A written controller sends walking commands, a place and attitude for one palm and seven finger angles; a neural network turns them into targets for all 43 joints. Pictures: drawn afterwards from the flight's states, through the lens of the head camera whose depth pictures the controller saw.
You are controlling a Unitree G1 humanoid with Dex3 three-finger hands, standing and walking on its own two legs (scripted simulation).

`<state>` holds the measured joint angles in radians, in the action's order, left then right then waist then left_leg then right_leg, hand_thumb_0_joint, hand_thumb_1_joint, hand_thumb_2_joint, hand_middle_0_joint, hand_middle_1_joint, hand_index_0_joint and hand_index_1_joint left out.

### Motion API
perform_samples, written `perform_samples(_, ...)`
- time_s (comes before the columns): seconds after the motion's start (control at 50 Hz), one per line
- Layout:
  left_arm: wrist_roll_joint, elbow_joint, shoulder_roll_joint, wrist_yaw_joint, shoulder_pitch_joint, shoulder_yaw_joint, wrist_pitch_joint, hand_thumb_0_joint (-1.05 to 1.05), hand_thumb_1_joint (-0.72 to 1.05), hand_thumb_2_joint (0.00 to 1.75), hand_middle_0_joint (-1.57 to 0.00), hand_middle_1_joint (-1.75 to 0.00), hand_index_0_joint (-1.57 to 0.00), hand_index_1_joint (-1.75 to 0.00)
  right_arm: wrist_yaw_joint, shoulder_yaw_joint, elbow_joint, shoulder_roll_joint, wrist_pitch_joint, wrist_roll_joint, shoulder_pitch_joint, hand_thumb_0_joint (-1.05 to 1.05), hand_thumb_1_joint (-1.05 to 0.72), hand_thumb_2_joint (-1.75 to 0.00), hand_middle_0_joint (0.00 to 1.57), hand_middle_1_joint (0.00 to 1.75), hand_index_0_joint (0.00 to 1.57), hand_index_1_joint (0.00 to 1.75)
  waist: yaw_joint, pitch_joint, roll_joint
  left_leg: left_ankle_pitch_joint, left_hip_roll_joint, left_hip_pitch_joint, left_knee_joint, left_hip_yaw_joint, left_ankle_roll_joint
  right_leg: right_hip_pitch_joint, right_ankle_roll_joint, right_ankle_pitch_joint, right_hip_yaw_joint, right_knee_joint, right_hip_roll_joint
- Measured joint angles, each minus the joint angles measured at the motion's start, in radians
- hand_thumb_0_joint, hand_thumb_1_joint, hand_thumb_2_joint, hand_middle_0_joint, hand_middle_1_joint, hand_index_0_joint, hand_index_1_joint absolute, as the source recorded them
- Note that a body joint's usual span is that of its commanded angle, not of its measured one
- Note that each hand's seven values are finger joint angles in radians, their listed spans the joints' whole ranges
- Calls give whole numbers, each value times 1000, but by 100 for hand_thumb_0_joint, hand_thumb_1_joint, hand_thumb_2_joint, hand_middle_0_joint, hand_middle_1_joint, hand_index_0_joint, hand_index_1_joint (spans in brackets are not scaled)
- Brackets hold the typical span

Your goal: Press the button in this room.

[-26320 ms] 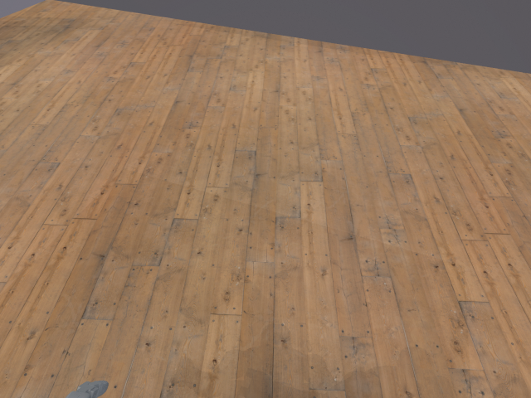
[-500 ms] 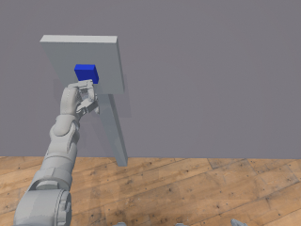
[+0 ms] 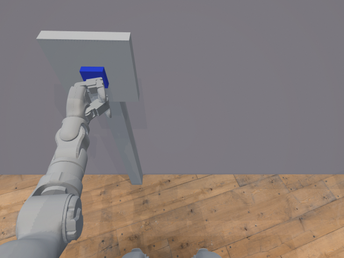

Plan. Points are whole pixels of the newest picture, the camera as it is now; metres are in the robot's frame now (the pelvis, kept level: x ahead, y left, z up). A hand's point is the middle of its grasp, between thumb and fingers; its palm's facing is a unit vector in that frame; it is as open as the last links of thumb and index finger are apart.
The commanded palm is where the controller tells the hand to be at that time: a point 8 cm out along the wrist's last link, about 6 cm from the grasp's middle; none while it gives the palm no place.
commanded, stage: press the button with the knuckle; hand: left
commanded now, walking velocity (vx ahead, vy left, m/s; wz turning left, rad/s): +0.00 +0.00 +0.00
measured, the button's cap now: (95, 76) +0.51 +0.18 +0.12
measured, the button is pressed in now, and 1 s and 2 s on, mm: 4 5 0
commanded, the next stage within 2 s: hold the button down briefly in 0.32 s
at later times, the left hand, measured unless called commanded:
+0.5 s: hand (107, 99) +0.47 +0.15 +0.09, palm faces -0.01 -1.00 -0.04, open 2.9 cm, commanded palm +0.47 +0.20 +0.09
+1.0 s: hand (106, 102) +0.46 +0.15 +0.09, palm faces -0.02 -1.00 -0.02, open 3.0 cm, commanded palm +0.44 +0.20 +0.09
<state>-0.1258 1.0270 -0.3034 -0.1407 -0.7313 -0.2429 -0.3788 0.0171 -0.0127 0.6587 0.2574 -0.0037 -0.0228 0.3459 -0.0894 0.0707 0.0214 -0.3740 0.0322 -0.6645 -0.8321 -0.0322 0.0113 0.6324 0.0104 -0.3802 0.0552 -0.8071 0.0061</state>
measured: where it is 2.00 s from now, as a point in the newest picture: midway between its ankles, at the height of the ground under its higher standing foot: outside the picture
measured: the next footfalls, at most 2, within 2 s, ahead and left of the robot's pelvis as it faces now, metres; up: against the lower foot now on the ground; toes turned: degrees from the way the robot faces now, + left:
none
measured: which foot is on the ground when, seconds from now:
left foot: down 0.00-1.00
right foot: down 0.00-1.00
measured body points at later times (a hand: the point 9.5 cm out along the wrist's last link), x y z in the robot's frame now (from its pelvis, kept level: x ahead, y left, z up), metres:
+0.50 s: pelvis -0.02 +0.00 -0.01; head +0.06 +0.01 +0.43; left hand +0.46 +0.20 +0.09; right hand +0.00 -0.27 -0.13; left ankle +0.02 +0.11 -0.70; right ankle +0.01 -0.11 -0.70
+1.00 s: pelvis -0.03 +0.01 -0.01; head +0.06 +0.02 +0.43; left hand +0.45 +0.21 +0.09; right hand +0.00 -0.26 -0.12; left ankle +0.02 +0.11 -0.70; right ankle +0.01 -0.11 -0.70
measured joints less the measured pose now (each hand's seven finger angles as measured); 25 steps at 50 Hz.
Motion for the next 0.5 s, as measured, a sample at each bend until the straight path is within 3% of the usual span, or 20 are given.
perform_samples(0.5,26,185,-82,0,-175,-17,-31,-2,83,101,-130,-150,-136,-150,7,-17,29,20,26,13,32,1,-91,-90,20,30,20,30,-53,-9,0,22,1,-113,-53,24,1,99,3,21,22,-40,0)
